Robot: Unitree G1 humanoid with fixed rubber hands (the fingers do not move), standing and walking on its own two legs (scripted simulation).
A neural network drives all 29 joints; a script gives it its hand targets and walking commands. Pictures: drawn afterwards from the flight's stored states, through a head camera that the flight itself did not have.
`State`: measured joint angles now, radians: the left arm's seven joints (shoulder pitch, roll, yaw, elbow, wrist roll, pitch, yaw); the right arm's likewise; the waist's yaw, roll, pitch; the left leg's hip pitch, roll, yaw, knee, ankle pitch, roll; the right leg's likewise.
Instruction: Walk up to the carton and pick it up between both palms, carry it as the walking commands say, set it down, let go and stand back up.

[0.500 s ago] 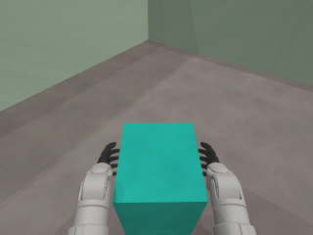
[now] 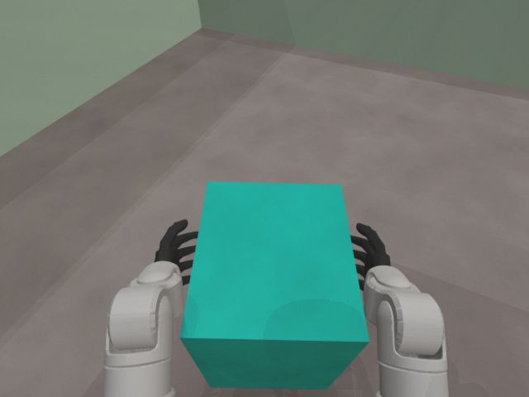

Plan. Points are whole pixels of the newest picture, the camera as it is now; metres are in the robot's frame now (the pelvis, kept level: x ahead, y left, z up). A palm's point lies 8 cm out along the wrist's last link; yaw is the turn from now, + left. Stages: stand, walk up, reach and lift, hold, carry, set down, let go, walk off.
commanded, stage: carry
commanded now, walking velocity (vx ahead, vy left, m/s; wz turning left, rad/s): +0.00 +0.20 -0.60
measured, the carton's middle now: (271, 293) +0.28 +0.00 +0.00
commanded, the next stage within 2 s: none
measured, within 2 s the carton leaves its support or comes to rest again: neither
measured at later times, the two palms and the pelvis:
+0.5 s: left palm (150, 255) +0.29 +0.17 +0.10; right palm (361, 310) +0.22 -0.10 +0.10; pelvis -0.01 +0.10 +0.02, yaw -18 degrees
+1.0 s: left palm (133, 253) +0.30 +0.19 +0.09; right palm (327, 346) +0.18 -0.06 +0.10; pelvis +0.00 +0.19 +0.01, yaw -28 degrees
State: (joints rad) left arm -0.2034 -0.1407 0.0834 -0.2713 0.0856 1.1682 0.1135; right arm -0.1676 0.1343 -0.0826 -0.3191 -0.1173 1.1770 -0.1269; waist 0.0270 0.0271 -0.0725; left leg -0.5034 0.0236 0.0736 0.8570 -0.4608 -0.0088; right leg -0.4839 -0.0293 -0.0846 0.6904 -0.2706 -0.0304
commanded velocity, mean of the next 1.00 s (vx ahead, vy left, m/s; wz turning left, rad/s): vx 0.00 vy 0.12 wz -0.35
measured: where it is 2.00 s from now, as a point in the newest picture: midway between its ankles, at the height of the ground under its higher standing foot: outside the picture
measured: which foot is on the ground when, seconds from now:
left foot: up 0.00-0.24, down 0.26-0.56, up 0.58-0.82, down 0.84-1.00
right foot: down 0.00-0.26, up 0.28-0.54, down 0.56-1.00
